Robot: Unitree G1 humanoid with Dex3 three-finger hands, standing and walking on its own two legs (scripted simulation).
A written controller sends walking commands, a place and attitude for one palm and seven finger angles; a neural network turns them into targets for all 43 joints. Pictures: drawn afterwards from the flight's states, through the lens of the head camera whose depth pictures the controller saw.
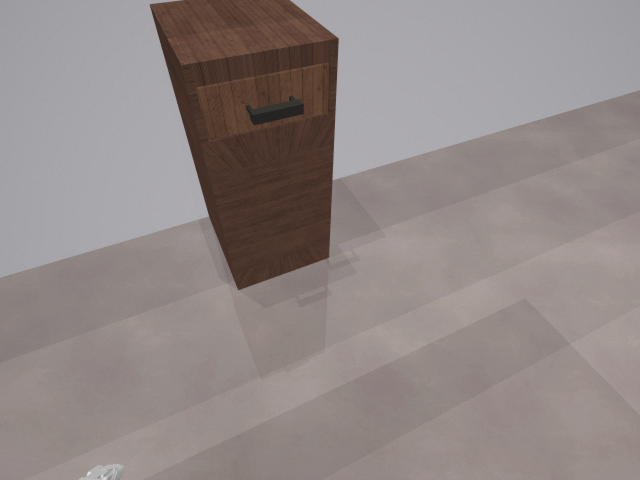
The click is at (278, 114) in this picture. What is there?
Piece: drawer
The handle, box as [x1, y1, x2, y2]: [246, 96, 303, 124]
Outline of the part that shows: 303,104 299,99 296,100 292,96 289,96 290,100 287,102 252,109 249,105 246,105 246,108 250,114 250,119 253,124 257,124 303,113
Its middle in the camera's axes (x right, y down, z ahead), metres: -0.12 -0.33 +0.99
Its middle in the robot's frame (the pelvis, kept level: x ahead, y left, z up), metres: +0.96 +0.17 -0.03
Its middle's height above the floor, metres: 0.74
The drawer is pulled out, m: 0.00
